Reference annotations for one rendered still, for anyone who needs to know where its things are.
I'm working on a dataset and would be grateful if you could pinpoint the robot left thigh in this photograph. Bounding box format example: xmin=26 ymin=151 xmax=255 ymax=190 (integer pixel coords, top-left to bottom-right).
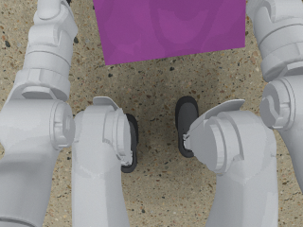
xmin=71 ymin=105 xmax=131 ymax=227

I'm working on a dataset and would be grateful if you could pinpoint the robot right forearm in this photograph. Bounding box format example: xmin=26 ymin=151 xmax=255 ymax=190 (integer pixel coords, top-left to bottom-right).
xmin=245 ymin=0 xmax=303 ymax=82

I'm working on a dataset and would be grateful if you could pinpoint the left robot upper arm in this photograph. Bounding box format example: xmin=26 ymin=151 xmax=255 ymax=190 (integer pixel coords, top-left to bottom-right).
xmin=0 ymin=98 xmax=76 ymax=227

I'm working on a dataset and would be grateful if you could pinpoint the right robot upper arm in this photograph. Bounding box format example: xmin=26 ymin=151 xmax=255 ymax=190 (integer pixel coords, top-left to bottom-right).
xmin=258 ymin=75 xmax=303 ymax=194

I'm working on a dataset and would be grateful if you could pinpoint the robot left forearm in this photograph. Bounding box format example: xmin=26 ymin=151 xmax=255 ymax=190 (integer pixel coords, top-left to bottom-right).
xmin=0 ymin=0 xmax=79 ymax=146

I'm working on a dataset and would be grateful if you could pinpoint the right robot foot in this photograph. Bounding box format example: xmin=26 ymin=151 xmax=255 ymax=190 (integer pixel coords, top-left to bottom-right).
xmin=175 ymin=96 xmax=199 ymax=158

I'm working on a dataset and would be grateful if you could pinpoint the carton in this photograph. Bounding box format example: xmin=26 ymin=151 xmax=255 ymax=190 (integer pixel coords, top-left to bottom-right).
xmin=93 ymin=0 xmax=246 ymax=65

